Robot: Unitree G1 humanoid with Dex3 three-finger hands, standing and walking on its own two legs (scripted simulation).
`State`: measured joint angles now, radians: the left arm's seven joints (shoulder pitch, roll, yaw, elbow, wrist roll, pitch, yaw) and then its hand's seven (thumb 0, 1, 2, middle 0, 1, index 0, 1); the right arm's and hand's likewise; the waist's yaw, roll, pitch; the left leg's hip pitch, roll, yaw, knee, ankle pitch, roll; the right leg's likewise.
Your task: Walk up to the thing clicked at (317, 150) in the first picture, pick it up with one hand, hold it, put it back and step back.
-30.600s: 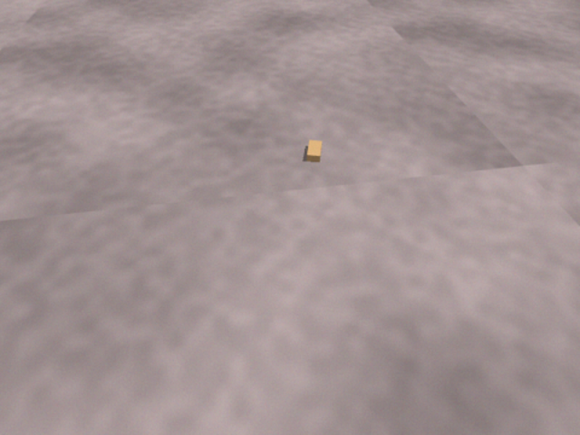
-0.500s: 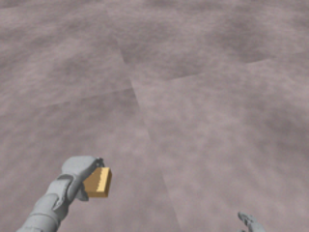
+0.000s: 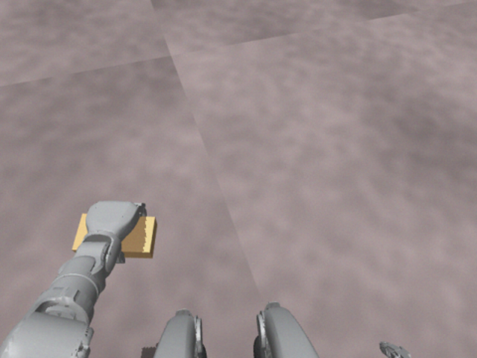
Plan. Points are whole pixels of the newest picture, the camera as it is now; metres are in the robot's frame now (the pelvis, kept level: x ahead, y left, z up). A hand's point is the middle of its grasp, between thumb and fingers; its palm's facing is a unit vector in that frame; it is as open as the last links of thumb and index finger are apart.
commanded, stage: crouch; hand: left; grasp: from above
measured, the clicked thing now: (117, 236) +0.38 +0.22 -0.13
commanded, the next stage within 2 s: lower in 1.44 s
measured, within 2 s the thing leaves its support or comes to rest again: neither
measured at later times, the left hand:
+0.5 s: hand (146, 251) +0.41 +0.21 -0.34, palm faces -0.46 +0.04 -0.89, open 10.1 cm
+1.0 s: hand (154, 253) +0.44 +0.21 -0.44, palm faces -0.48 +0.02 -0.88, open 10.1 cm
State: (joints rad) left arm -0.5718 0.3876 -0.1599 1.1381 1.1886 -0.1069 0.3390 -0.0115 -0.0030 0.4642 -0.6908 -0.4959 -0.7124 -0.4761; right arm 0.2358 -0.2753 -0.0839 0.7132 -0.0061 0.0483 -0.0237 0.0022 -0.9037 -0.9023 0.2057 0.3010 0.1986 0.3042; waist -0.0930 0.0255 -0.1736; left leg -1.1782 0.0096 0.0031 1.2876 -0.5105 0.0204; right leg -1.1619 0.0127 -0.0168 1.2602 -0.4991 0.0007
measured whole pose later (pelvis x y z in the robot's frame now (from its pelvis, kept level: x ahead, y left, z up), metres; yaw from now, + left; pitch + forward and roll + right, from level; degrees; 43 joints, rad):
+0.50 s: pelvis -0.03 +0.00 -0.18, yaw -2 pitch +38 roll -4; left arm -0.81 0.50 -0.03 1.28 1.24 -0.14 0.36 -0.01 -0.01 0.47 -0.72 -0.46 -0.74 -0.44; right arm 0.19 -0.23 -0.03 0.74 -0.08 -0.05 0.04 0.00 -0.90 -0.90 0.21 0.30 0.20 0.30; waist -0.18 0.04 -0.20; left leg -1.96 0.00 -0.03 1.96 -0.66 0.03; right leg -1.92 0.00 -0.05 1.91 -0.65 0.00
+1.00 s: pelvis -0.04 +0.00 -0.27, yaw -4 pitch +38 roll -6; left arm -0.95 0.61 0.03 1.42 1.27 -0.17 0.39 -0.01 -0.01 0.46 -0.71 -0.47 -0.73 -0.45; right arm 0.17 -0.24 0.00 0.74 -0.12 -0.06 0.10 0.00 -0.92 -0.90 0.21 0.30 0.20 0.30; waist -0.23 0.01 -0.11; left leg -2.19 0.02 -0.06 2.23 -0.70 0.03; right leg -2.15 0.01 -0.09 2.17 -0.68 -0.01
